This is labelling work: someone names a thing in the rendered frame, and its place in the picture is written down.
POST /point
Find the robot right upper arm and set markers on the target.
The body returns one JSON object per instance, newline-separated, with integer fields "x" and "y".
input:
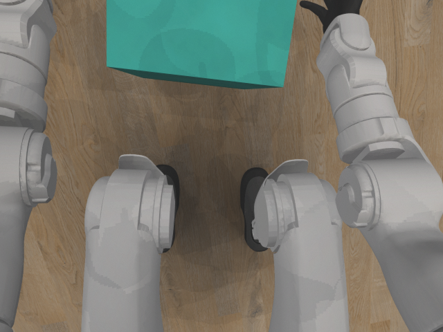
{"x": 397, "y": 205}

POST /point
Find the right robot forearm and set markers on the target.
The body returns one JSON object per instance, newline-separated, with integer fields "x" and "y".
{"x": 368, "y": 124}

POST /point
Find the left robot forearm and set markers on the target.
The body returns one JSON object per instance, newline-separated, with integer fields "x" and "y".
{"x": 26, "y": 30}

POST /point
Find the robot left upper arm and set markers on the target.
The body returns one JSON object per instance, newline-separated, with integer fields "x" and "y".
{"x": 28, "y": 176}

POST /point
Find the right robot hand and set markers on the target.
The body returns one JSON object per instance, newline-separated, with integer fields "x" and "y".
{"x": 335, "y": 8}

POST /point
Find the robot left foot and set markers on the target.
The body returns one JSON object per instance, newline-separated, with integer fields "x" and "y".
{"x": 172, "y": 179}

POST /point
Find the robot right shin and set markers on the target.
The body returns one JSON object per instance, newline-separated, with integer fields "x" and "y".
{"x": 292, "y": 167}

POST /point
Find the carton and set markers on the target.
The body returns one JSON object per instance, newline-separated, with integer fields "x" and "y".
{"x": 240, "y": 44}

